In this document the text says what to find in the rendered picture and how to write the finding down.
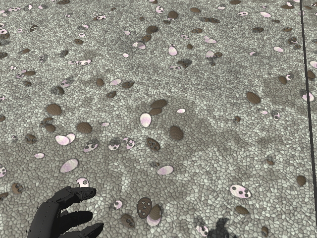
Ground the left robot hand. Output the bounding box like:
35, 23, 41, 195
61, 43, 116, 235
26, 185, 104, 238

